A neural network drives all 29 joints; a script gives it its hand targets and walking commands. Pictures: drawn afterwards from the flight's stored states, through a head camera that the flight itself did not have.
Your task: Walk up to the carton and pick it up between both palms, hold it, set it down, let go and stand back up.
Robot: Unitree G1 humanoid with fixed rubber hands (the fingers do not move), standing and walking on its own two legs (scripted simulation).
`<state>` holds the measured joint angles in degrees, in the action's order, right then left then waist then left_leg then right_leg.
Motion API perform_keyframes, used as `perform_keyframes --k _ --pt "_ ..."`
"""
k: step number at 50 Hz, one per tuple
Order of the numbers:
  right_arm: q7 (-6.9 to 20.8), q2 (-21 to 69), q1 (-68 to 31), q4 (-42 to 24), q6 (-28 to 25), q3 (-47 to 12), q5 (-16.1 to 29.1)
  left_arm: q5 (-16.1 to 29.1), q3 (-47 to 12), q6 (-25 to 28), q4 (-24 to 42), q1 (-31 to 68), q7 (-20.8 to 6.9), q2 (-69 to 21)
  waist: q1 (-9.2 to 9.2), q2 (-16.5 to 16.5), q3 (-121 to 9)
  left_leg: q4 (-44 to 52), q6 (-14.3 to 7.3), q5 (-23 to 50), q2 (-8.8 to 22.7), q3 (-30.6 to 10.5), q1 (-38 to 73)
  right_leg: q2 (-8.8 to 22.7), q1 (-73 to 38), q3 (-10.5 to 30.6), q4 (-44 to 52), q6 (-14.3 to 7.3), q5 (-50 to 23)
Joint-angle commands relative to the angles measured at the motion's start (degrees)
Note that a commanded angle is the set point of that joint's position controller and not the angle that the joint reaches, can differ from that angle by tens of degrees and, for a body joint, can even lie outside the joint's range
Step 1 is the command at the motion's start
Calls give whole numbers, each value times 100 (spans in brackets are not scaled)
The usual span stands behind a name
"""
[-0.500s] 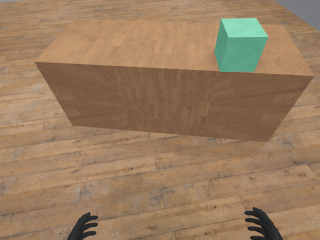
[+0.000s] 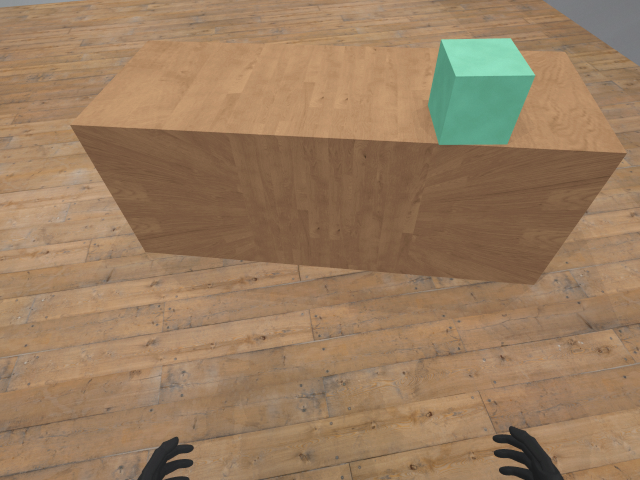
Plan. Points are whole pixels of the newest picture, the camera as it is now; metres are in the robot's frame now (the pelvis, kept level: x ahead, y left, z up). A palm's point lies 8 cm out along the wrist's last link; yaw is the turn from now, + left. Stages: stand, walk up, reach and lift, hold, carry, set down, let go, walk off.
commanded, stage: stand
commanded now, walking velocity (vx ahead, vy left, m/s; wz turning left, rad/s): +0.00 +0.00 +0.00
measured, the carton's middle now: (474, 92) +1.00 -0.39 -0.07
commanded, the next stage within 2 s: walk up in 0.94 s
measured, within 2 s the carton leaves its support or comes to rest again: neither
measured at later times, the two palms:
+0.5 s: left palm out of the picture +0.11 +0.22 -0.11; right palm out of the picture +0.09 -0.22 -0.11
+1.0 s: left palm out of the picture +0.07 +0.23 -0.12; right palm out of the picture +0.07 -0.23 -0.12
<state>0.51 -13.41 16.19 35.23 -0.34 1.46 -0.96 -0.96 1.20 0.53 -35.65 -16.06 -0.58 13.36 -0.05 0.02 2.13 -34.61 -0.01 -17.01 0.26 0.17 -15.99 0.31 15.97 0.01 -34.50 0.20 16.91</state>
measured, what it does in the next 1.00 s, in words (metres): stands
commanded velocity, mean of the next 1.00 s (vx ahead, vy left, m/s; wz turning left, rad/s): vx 0.00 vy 0.00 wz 0.00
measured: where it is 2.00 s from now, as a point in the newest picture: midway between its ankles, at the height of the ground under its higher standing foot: (395, 464)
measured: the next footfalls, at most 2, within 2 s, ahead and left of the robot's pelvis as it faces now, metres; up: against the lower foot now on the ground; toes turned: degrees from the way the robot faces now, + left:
right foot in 1.50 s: +0.16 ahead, -0.26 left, +0.00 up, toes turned -17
left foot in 1.98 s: +0.46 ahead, -0.09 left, +0.00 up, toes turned -15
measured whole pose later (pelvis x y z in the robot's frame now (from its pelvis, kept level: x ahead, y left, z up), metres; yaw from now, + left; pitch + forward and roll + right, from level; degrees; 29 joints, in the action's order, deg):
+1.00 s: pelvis +0.01 +0.00 +0.01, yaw -1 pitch -1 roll +0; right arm -1.1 -9.4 16.7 50.4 -0.2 2.1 -1.1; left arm -1.0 2.2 -0.4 -52.8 -15.1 1.3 8.8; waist 0.2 0.0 0.4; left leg -29.0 -0.3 -15.3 0.2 0.8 -12.9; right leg 0.4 13.1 0.6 -29.0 0.4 15.1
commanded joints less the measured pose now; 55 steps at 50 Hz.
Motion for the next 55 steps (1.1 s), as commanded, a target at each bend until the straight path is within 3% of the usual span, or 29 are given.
perform_keyframes --k 1,5,8,11,14,21,30,33,55 --pt "19 -333 -402 -414 -48 118 -34 -12 65 32 372 343 -2 297 42 -23 -490 621 -117 582 271 -291 183 328 58 442 748 -173 -624" --pt "38 -384 -228 -328 53 123 -34 -18 53 -67 338 387 -18 323 91 -120 -476 598 -104 783 263 -256 161 305 -25 390 719 -131 -744" --pt "15 -370 -260 -230 67 106 -30 -19 63 -99 231 361 -12 348 60 47 -230 742 -109 493 290 -308 -21 274 78 394 770 -124 -378" --pt "-7 -315 -257 -171 56 89 -30 -32 58 -102 118 331 3 323 41 -28 -146 828 -105 262 288 -333 -99 263 136 404 822 -130 -98" --pt "-22 -301 -271 -105 17 81 -26 -27 63 -83 23 353 15 271 14 135 -170 894 -113 266 310 -362 -161 242 34 369 765 -129 -238" --pt "-49 -221 -199 61 -30 102 -37 -15 89 -37 -217 401 43 149 42 -47 -344 849 -143 314 290 -336 -15 243 61 379 778 -139 -270" --pt "-100 -184 -92 389 -50 131 -36 -8 153 -32 -570 294 101 93 10 64 -263 982 -203 321 330 -401 -34 240 28 388 825 -139 -354" --pt "-124 -166 -6 516 -54 138 -36 -24 173 -29 -713 233 130 111 32 -53 -242 969 -214 447 334 -394 26 271 -6 398 871 -156 -449" --pt "-237 -121 324 1701 -73 199 0 14 233 -28 -1868 -115 254 80 21 -26 7 1287 -229 917 388 -383 367 335 -345 405 1187 -180 -896"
